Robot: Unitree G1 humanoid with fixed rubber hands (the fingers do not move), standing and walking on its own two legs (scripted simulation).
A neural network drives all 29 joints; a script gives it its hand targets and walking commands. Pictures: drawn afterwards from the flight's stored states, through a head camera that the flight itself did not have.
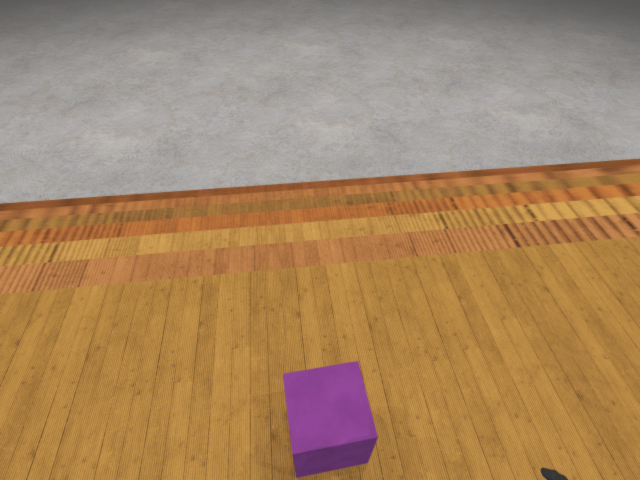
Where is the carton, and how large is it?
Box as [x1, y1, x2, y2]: [283, 361, 377, 477]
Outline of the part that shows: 357,361 283,374 292,454 296,477 367,462 377,438 377,435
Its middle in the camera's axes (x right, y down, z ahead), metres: +0.02 +0.50 +1.08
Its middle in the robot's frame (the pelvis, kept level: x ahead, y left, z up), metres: +0.42 -0.02 -0.66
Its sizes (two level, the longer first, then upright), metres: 0.210 0.200 0.250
